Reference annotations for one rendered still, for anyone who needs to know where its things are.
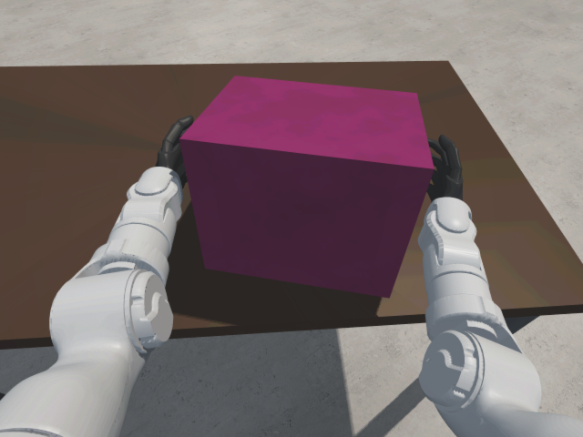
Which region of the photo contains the carton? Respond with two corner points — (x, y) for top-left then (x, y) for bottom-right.
(179, 76), (435, 299)

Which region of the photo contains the robot right hand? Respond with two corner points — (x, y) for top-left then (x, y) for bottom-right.
(426, 134), (463, 203)

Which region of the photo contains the right robot forearm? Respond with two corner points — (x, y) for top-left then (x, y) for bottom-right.
(418, 197), (527, 357)

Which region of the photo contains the table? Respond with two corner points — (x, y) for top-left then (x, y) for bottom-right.
(0, 61), (583, 401)

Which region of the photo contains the robot left upper arm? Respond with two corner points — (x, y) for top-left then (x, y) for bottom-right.
(0, 269), (173, 437)

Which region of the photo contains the robot left hand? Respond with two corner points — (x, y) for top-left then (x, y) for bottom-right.
(155, 116), (193, 189)

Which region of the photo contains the robot right upper arm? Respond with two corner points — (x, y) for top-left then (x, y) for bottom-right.
(418, 330), (583, 437)

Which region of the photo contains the left robot forearm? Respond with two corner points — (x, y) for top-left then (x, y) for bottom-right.
(49, 167), (183, 352)

